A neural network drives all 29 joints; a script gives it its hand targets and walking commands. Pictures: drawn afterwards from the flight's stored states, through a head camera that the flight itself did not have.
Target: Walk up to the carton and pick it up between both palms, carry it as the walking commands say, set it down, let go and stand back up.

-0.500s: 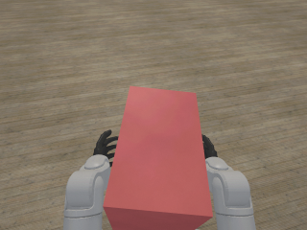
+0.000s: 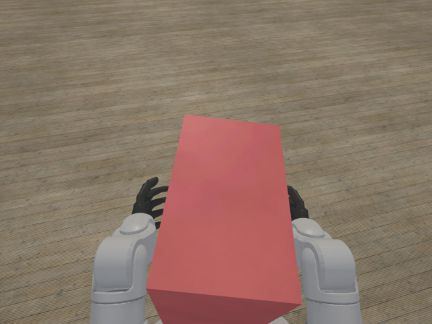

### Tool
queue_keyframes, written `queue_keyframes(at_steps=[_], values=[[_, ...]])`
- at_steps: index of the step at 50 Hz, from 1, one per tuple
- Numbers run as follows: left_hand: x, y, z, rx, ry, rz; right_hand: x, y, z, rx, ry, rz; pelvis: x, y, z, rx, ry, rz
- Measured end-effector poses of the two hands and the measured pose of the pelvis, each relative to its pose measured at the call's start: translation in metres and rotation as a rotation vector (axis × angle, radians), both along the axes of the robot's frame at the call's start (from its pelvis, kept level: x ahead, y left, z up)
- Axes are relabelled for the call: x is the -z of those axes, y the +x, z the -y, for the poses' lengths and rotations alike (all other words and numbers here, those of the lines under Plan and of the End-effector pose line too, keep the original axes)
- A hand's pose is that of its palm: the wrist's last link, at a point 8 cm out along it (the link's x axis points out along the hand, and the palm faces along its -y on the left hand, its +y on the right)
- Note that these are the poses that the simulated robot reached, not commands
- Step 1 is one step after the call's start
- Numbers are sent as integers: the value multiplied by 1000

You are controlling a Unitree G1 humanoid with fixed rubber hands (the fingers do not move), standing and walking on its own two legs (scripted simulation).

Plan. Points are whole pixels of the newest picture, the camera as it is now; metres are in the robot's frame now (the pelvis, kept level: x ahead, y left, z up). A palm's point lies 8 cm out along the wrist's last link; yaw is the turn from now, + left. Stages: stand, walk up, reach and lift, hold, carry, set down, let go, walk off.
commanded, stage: carry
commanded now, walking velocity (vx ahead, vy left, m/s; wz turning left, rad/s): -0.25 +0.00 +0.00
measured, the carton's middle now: (218, 230) +0.28 +0.01 +0.03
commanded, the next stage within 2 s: none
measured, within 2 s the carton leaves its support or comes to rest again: neither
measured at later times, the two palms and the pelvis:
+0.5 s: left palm out of the picture +0.03 +0.10 +0.08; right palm out of the picture +0.03 -0.16 +0.08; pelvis -0.24 -0.04 +0.01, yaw +1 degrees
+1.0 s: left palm out of the picture -0.21 +0.06 +0.08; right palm out of the picture -0.21 -0.20 +0.07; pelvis -0.48 -0.08 +0.00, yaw +1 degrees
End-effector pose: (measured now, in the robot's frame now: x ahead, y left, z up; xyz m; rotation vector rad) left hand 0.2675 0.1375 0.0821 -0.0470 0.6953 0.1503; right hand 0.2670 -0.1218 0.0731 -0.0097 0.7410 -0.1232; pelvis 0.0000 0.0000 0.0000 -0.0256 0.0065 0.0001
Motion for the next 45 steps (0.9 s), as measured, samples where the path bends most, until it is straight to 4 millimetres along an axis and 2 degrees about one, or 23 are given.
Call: queue_keyframes(at_steps=[6,12,17,21,27,32,38,41,45], values=[[-10,-51,24,6,32,34,4,-56,23,14,41,34,3,-60,19,-8,-12,1],[-4,-109,45,53,34,-5,2,-122,44,52,32,-3,-1,-115,29,-31,33,4],[0,-154,46,60,9,25,-2,-166,45,66,11,26,6,-163,29,-43,20,-21],[6,-200,39,30,-23,-1,-6,-203,39,32,-23,1,-1,-203,32,-21,42,3],[-5,-256,39,-9,0,-2,-6,-253,39,-8,0,-1,-6,-256,42,-11,2,0],[-13,-294,57,-17,21,44,-3,-292,57,-6,32,46,2,-302,59,5,-7,-9],[-5,-350,84,42,33,-6,4,-362,83,46,37,-4,-1,-360,70,-31,28,-2],[0,-378,90,62,22,-5,3,-392,89,66,25,-3,1,-389,72,-39,27,-10],[7,-417,87,47,-23,19,-2,-428,87,59,-13,20,6,-431,73,-43,49,-4]])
